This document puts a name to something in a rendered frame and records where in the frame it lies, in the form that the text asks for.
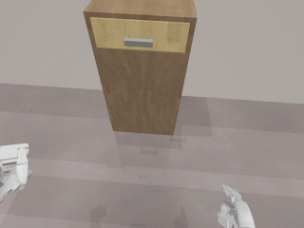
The robot right hand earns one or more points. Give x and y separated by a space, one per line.
237 215

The robot left hand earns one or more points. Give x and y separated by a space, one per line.
14 161

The handle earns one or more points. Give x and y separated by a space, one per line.
138 42

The cabinet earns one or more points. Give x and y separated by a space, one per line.
142 88

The drawer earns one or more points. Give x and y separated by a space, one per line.
167 36

